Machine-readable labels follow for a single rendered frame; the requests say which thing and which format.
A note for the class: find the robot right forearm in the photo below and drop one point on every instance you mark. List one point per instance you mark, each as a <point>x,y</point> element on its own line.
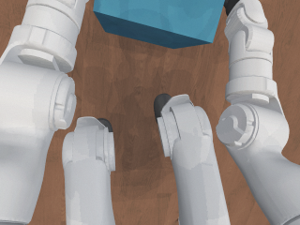
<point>250,57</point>

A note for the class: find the robot left upper arm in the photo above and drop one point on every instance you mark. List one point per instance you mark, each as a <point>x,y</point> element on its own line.
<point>34,103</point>

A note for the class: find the robot right upper arm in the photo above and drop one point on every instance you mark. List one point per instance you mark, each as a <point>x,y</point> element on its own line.
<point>254,137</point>

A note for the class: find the right robot thigh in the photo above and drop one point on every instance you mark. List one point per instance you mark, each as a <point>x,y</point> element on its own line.
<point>201,199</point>

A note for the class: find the left robot shin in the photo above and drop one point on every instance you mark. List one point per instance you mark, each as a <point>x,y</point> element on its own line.
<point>67,148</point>

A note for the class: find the robot left forearm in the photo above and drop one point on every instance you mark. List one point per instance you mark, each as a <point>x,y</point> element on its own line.
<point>48,34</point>

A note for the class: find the robot right hand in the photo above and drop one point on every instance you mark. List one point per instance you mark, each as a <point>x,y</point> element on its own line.
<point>229,4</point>

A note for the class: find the carton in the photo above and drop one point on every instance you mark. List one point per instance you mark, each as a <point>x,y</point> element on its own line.
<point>172,24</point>

